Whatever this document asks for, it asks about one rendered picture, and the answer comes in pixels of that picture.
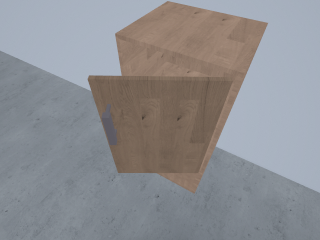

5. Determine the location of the cupboard door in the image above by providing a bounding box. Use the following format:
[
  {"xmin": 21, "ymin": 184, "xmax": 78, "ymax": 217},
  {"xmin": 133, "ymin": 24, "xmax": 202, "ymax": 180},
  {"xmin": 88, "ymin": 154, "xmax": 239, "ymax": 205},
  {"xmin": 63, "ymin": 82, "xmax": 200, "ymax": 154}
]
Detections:
[{"xmin": 87, "ymin": 75, "xmax": 233, "ymax": 173}]

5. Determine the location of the handle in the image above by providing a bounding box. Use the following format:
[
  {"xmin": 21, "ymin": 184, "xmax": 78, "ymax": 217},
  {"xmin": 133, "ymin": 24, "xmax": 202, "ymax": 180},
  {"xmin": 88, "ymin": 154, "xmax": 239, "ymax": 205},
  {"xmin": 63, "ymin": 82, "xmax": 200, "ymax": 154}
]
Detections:
[{"xmin": 101, "ymin": 104, "xmax": 117, "ymax": 145}]

